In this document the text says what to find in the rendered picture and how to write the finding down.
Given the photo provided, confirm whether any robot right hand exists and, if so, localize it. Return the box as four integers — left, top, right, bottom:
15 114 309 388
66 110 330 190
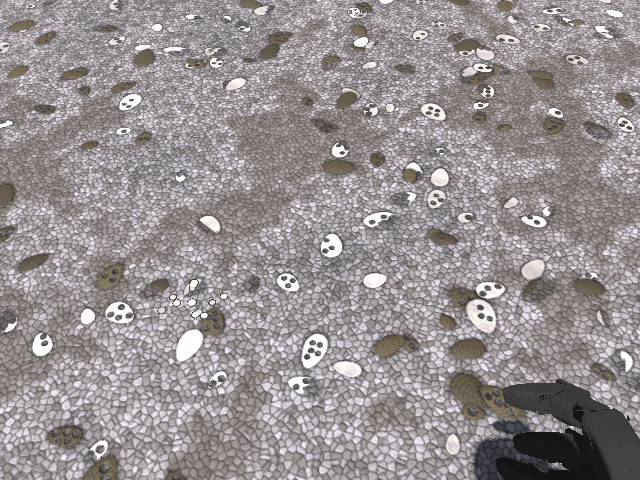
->
495 379 640 480

